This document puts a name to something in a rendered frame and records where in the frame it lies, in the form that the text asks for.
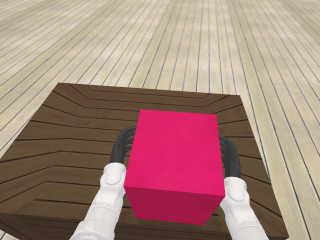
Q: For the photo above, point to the robot left forearm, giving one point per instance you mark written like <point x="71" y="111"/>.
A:
<point x="104" y="212"/>

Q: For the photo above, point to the right robot hand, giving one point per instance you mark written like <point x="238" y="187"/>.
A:
<point x="231" y="160"/>

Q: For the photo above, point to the pedestal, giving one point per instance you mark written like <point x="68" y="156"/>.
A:
<point x="50" y="174"/>

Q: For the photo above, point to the carton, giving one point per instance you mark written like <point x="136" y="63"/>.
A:
<point x="175" y="172"/>

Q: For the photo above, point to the left robot hand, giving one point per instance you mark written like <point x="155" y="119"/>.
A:
<point x="119" y="148"/>

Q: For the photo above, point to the robot right forearm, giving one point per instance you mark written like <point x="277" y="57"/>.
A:
<point x="240" y="219"/>

